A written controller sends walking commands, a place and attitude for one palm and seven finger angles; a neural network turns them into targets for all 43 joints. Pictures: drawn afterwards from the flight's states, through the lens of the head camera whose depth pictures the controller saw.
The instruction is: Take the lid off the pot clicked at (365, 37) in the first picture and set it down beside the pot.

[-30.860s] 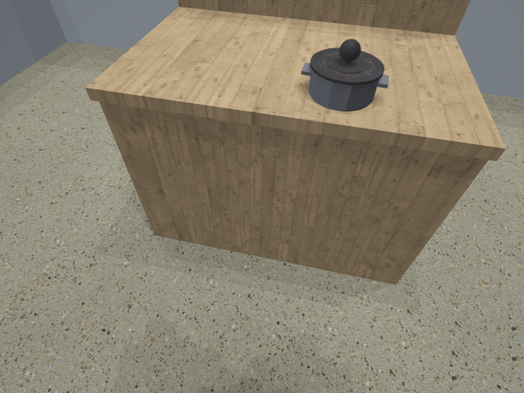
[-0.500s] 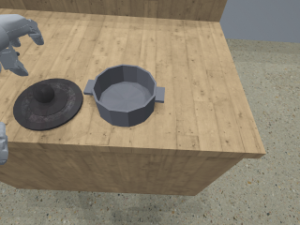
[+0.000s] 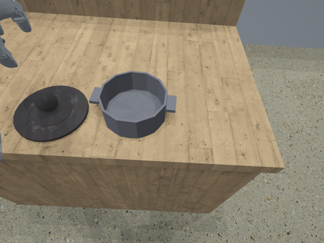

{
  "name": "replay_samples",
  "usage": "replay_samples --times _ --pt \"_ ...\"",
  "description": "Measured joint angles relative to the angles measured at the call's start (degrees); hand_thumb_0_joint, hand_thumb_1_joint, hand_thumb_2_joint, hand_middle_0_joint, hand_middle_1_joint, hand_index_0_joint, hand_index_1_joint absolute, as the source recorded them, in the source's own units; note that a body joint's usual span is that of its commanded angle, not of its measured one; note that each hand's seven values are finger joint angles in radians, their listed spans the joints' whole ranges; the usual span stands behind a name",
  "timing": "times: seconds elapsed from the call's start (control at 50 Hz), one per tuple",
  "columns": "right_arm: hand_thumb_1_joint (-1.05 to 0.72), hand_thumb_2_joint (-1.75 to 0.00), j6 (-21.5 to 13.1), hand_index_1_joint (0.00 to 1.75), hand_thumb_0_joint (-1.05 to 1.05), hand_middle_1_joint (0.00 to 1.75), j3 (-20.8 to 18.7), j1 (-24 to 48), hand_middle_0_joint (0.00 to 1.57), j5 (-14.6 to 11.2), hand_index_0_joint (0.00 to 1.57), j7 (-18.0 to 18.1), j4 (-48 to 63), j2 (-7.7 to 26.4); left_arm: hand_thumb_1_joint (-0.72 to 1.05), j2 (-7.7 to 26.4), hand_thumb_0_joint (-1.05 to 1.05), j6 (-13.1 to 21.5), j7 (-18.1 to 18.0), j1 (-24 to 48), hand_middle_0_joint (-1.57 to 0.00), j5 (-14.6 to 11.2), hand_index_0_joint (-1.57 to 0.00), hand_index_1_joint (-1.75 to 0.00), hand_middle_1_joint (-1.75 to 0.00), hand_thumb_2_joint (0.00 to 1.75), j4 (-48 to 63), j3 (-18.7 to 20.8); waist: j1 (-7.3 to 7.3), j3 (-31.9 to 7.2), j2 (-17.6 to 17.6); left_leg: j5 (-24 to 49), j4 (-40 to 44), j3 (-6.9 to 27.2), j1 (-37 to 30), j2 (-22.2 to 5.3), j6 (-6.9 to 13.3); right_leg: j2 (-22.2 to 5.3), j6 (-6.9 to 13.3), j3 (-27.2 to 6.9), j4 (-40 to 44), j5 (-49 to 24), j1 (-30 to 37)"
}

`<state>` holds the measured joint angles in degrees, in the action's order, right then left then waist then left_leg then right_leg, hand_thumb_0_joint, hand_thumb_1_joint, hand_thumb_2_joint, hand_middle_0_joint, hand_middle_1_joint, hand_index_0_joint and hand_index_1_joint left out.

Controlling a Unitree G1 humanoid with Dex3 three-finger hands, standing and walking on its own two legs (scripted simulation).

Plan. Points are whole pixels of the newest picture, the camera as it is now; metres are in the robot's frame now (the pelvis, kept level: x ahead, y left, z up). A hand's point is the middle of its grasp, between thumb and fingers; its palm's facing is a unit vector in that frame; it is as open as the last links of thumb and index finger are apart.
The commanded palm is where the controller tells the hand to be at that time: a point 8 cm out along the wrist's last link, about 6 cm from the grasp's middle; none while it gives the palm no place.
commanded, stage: draw the hand back to the body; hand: left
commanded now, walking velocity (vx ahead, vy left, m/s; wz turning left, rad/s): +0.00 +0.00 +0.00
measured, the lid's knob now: (46, 102) +0.46 +0.30 +0.06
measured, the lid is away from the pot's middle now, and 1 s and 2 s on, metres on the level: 0.23 0.23 0.23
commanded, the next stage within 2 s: none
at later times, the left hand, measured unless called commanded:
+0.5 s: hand (6, 57) +0.44 +0.30 +0.22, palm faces -0.22 -0.03 -0.98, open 11.1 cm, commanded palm +0.40 +0.29 +0.27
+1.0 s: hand (19, 62) +0.37 +0.23 +0.26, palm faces +0.47 -0.85 -0.23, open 10.3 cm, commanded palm +0.31 +0.27 +0.26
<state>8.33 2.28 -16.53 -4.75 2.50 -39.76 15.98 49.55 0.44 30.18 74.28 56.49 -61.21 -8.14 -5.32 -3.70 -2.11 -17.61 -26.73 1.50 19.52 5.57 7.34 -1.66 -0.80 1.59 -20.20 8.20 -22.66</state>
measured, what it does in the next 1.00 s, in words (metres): shifts its weight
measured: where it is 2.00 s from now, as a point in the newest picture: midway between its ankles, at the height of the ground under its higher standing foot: outside the picture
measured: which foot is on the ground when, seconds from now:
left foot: down 0.00-1.00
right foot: down 0.00-1.00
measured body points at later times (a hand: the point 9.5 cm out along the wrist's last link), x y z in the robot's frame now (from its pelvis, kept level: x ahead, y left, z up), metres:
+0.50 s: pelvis +0.00 -0.01 +0.00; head +0.05 -0.01 +0.45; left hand +0.44 +0.30 +0.27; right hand +0.10 -0.26 -0.12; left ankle -0.06 +0.03 -0.74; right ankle +0.01 -0.17 -0.74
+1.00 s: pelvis +0.01 -0.05 +0.00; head +0.03 -0.06 +0.45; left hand +0.34 +0.27 +0.27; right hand +0.14 -0.29 -0.11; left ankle -0.06 +0.03 -0.74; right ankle +0.01 -0.17 -0.74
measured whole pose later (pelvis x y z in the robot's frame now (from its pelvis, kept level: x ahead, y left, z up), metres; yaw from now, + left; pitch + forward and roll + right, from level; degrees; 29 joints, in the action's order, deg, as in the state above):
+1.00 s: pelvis +0.01 -0.05 +0.00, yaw +1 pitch +1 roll -2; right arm -2.3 2.4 -13.9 -2.6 2.2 -38.1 14.2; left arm 29.3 4.1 -4.2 24.4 -3.2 -9.0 21.6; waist 0.2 0.8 -2.7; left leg -19.2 -25.2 2.8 7.0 2.4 3.1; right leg 1.7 0.5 1.6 -22.1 11.5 -11.8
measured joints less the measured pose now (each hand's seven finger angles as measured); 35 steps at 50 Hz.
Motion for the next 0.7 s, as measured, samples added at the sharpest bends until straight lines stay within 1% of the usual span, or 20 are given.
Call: replay_samples --times 0.06,0.12,0.16,0.2,0.26,0.32,0.38,0.4,0.44,0.48,0.5,0.54,0.56,0.58,0.6,0.62,0.64,0.66,0.68,0.7 --pt "-0.9 -0.9 -0.02 0.3 0.01 0.3 -0.26 -0.3 0.2 0.14 0.2 -0.04 -0.19 0.0 -0.05 -0.12 0.0 -0.65 0.6 -0.35 -0.4 0.35 -0.39 -0.79 -0.79 0.73 1.22 -0.69 -0.04 0.26 -0.05 0.13 0.08 0.18 0.11 -0.06 -0.17 0.05 0.31 0.15 -0.08 -0.14 -0.14" --pt "-0.9 -0.9 -0.02 0.3 0.01 0.3 -0.16 -0.6 0.2 0.28 0.2 0.13 -0.17 0.1 -0.05 0.01 0.0 0.27 0.24 -1.32 -0.4 0.43 -0.4 -0.79 -0.79 0.73 2.25 1.38 -0.17 0.27 -0.09 0.24 0.22 0.17 0.06 -0.06 -0.18 0.06 0.22 0.11 -0.02 -0.26 -0.15" --pt "-0.9 -0.9 0.29 0.3 0.01 0.3 -0.15 -0.73 0.2 0.13 0.2 0.1 0.08 0.09 -0.05 0.37 0.0 0.19 0.09 -1.97 -0.4 0.09 -0.4 -0.79 -0.79 0.73 2.3 1.36 -0.2 0.19 -0.06 0.13 0.22 -0.05 0.0 -0.12 -0.17 0.12 -0.06 -0.1 0.04 -0.1 -0.12" --pt "-0.91 -0.9 0.59 0.3 0.01 0.29 -0.45 -0.95 0.2 0.17 0.2 -0.14 0.38 0.1 -0.05 0.23 0.0 -0.18 0.21 -3.4 -0.4 0.03 -0.39 -0.79 -0.79 0.73 3.88 1.08 -0.12 0.16 -0.26 0.23 0.42 -0.02 -0.14 -0.15 -0.29 0.15 0.17 -0.09 0.01 -0.14 -0.09" --pt "-0.91 -0.9 1.12 0.3 0.01 0.29 -0.28 -0.71 0.2 0.1 0.2 -0.29 0.97 0.2 -0.05 0.21 0.0 0.28 0.13 -6.51 -0.4 -0.55 -0.4 -0.79 -0.79 0.73 6.49 3.26 -0.06 0.32 -0.43 0.3 0.68 -0.19 -0.63 -0.15 -0.26 0.15 -0.07 -0.28 0.17 -0.17 0.3" --pt "-0.91 -0.9 1.43 0.3 0.01 0.29 -0.55 -0.5 0.2 0.16 0.2 -0.59 1.91 0.1 -0.05 0.17 0.0 -0.04 0.19 -10.12 -0.4 -1.02 -0.4 -0.79 -0.79 0.73 10.93 3.94 0.12 0.47 -0.7 0.61 1.35 -0.14 -1.39 -0.14 -0.35 0.13 0.08 -0.27 0.45 -0.31 0.9" --pt "-0.91 -0.9 1.69 0.3 0.01 0.29 -0.12 0.31 0.2 -0.08 0.2 -0.88 2.8 0.22 -0.05 0.08 0.0 0.27 0.04 -13.26 -0.4 -2.28 -0.4 -0.79 -0.79 0.73 13.31 5.83 0.48 0.68 -0.85 0.72 1.63 -0.23 -2.08 -0.08 -0.34 0.06 -0.23 -0.37 0.67 -0.28 1.53" --pt "-0.91 -0.9 1.83 0.3 0.01 0.29 -0.07 0.62 0.2 -0.12 0.2 -0.98 3.15 0.2 -0.05 0.19 0.0 0.01 0.18 -14.45 -0.4 -2.44 -0.4 -0.79 -0.79 0.73 14.53 5.87 0.67 0.73 -0.88 0.74 1.76 -0.3 -2.34 -0.09 -0.33 0.07 -0.42 -0.45 0.73 -0.28 1.74" --pt "-0.91 -0.9 1.88 0.3 0.01 0.29 -0.39 1.07 0.2 -0.1 0.2 -1.28 3.76 0.11 -0.05 -0.24 0.0 -0.79 0.62 -16.55 -0.4 -2.64 -0.4 -0.79 -0.79 0.73 18.1 5.39 1.12 0.97 -1.08 1.03 2.19 0.04 -2.94 -0.03 -0.46 -0.01 -0.09 -0.15 0.82 -0.4 2.29" --pt "-0.91 -0.9 1.69 0.3 0.01 0.29 -0.41 1.67 0.2 -0.01 0.2 -1.62 4.28 0.23 -0.05 -0.84 0.0 -0.52 0.5 -18.91 -0.4 -3.52 -0.4 -0.79 -0.79 0.73 21.4 6.43 1.55 1.04 -1.38 1.39 2.58 0.47 -3.45 0.1 -0.57 -0.16 0.27 0.24 0.92 -0.56 2.79" --pt "-0.91 -0.9 1.64 0.3 0.01 0.29 -0.17 2.1 0.2 -0.08 0.2 -1.67 4.53 0.3 -0.05 -0.93 0.0 -0.25 0.32 -19.76 -0.4 -4.07 -0.4 -0.79 -0.79 0.73 21.91 6.93 1.82 0.96 -1.41 1.41 2.56 0.5 -3.57 0.15 -0.54 -0.22 0.12 0.27 0.93 -0.48 2.95" --pt "-0.91 -0.9 1.92 0.3 0.01 0.29 0.22 3.16 0.2 -0.36 0.2 -1.77 4.99 0.29 -0.05 -0.86 0.0 -0.78 0.6 -20.96 -0.4 -4.84 -0.4 -0.79 -0.79 0.73 22.48 6.74 2.52 0.94 -1.24 1.21 2.27 0.36 -3.76 0.15 -0.47 -0.24 -0.62 0.14 0.85 -0.2 3.21" --pt "-0.91 -0.9 2.11 0.3 0.01 0.29 0.14 3.63 0.2 -0.43 0.2 -1.87 5.25 0.23 -0.05 -0.92 0.0 -1.49 0.87 -21.66 -0.4 -4.98 -0.4 -0.79 -0.79 0.73 23.61 6.04 2.85 1.0 -1.23 1.2 2.22 0.45 -3.88 0.13 -0.54 -0.22 -0.66 0.23 0.8 -0.2 3.36" --pt "-0.91 -0.9 1.42 0.3 0.01 0.29 -0.5 3.29 0.2 -0.4 0.2 -1.68 6.16 -0.04 -0.05 -2.13 0.0 -1.83 -0.92 -22.38 -0.4 -12.17 -0.4 -0.79 -0.79 0.73 24.64 7.36 3.52 1.65 -1.26 1.28 2.35 0.68 -4.55 0.11 -0.82 -0.21 0.02 0.45 0.56 -0.11 3.92" --pt "-0.91 -0.9 0.02 0.3 0.01 0.29 -0.87 2.57 0.2 -0.18 0.2 -1.32 7.1 -0.36 -0.05 -4.04 0.0 -0.94 -4.51 -23.59 -0.4 -20.61 -0.4 -0.79 -0.79 0.73 26.02 9.44 4.26 2.53 -1.19 1.41 2.71 0.95 -5.68 0.19 -1.14 -0.13 1.35 0.33 -0.11 0.74 4.66" --pt "-0.91 -0.9 -1.4 0.3 0.01 0.29 -0.8 1.96 0.2 0.15 0.2 -1.0 7.69 -0.71 -0.05 -6.2 0.0 0.56 -8.74 -25.4 -0.4 -28.34 -0.4 -0.79 -0.79 0.73 27.59 11.78 4.82 3.15 -0.92 1.52 3.18 1.12 -6.87 0.37 -1.32 -0.04 2.42 -0.04 -0.77 1.79 5.38" --pt "-0.91 -0.9 -2.48 0.3 0.01 0.29 -0.36 1.69 0.2 0.44 0.2 -0.72 7.86 -1.03 -0.05 -8.39 0.0 2.14 -12.87 -27.53 -0.4 -35.06 -0.4 -0.79 -0.79 0.73 29.0 14.26 5.21 3.49 -0.59 1.47 3.38 1.15 -7.83 0.47 -1.35 0.03 2.76 -0.42 -1.07 1.78 6.05" --pt "-0.91 -0.9 -3.2 0.3 0.01 0.29 0.29 1.84 0.2 0.66 0.2 -0.52 7.59 -1.28 -0.05 -10.33 0.0 3.4 -16.51 -29.73 -0.4 -40.58 -0.4 -0.79 -0.79 0.73 30.15 16.6 5.49 3.67 -0.39 1.15 3.15 1.02 -8.49 0.28 -1.33 0.23 2.07 -0.64 -1.13 1.77 6.71" --pt "-0.91 -0.9 -3.72 0.3 0.01 0.29 0.91 2.1 0.2 0.79 0.2 -0.35 7.12 -1.61 -0.05 -11.97 0.0 3.93 -19.59 -31.6 -0.4 -44.78 -0.4 -0.79 -0.79 0.73 31.36 18.36 5.66 3.73 -0.11 0.71 2.77 0.84 -8.94 -0.06 -1.38 0.55 1.13 -0.83 -1.05 1.75 7.28" --pt "-0.91 -0.9 -4.36 0.3 0.01 0.29 1.35 2.25 0.2 0.85 0.2 -0.17 6.57 -2.06 -0.05 -13.47 0.0 3.99 -22.19 -32.97 -0.4 -47.84 -0.4 -0.79 -0.79 0.73 32.77 19.52 5.75 3.8 0.32 0.31 2.47 0.78 -9.36 -0.38 -1.53 0.85 0.51 -0.88 -1.02 1.79 7.79"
